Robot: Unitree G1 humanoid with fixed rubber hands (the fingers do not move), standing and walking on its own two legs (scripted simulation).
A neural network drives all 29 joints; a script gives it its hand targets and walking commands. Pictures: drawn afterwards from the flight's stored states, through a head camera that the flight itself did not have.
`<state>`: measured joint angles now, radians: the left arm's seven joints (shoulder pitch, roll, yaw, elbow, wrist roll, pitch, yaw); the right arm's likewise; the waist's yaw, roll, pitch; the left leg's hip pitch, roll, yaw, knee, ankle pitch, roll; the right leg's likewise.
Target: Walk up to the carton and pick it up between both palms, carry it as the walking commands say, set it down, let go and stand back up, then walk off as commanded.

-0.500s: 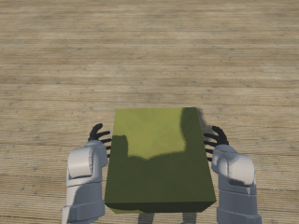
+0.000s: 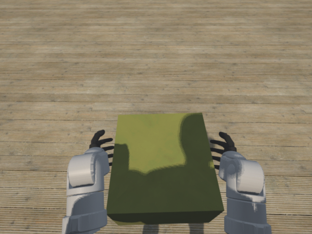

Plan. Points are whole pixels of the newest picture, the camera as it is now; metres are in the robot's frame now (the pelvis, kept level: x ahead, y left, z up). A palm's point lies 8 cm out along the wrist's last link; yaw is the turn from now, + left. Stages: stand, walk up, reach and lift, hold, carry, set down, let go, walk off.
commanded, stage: carry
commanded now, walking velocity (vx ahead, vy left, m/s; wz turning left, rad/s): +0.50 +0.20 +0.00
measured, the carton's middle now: (161, 166) +0.31 -0.01 +0.00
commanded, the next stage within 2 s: none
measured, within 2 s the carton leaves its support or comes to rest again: neither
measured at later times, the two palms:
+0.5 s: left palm (110, 99) +0.51 +0.15 +0.08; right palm (208, 104) +0.49 -0.16 +0.06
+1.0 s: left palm (115, 55) +0.80 +0.18 +0.07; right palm (189, 57) +0.77 -0.14 +0.08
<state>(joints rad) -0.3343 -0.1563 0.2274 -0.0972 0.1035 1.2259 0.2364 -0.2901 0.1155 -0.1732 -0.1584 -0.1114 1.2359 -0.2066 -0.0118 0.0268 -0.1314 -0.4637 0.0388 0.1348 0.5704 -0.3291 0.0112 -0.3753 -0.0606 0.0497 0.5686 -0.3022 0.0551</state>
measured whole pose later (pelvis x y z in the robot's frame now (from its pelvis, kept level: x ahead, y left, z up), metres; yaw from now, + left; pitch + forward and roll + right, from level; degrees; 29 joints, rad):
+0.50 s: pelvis +0.22 +0.01 -0.01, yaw -2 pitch +4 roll +0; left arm -0.33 -0.15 0.22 -0.08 0.10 1.21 0.24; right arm -0.28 0.12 -0.17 -0.15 -0.11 1.22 -0.21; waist 0.00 0.04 -0.10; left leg -0.43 0.02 0.09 1.13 -0.48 0.02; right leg -0.34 -0.08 -0.03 0.64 -0.36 0.04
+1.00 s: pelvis +0.50 +0.04 +0.00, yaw -4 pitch +3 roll -1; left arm -0.33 -0.13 0.22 -0.10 0.09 1.18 0.23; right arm -0.29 0.14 -0.17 -0.15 -0.11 1.19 -0.23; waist 0.00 0.01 -0.04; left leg -0.02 0.01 0.12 0.41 -0.42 0.04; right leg -0.42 -0.07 -0.04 0.65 -0.39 0.08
